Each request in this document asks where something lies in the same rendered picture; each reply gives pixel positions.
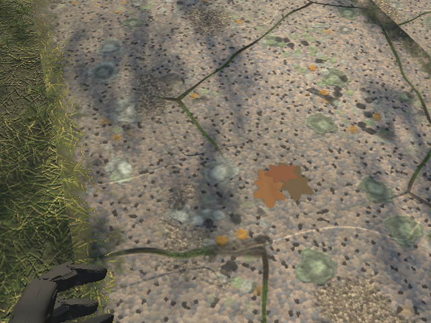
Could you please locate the robot left hand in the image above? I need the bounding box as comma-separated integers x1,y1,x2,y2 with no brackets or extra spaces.
7,261,114,323

